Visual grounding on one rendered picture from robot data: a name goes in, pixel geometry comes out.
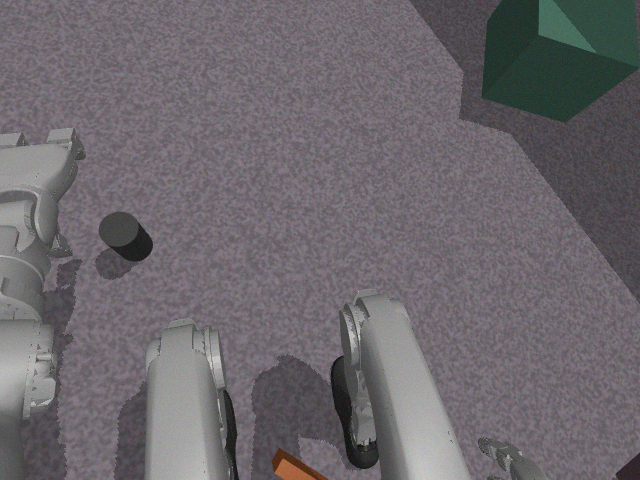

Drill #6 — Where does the right robot foot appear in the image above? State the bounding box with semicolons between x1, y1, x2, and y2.
331;356;379;469

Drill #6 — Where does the right robot hand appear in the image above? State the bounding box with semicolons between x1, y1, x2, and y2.
478;438;549;480

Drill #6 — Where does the left robot foot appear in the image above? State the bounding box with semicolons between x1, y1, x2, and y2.
223;390;239;480

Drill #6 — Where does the left robot arm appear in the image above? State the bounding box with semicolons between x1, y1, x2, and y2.
0;184;59;480

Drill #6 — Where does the left robot hand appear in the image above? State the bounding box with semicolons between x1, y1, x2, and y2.
0;128;86;258

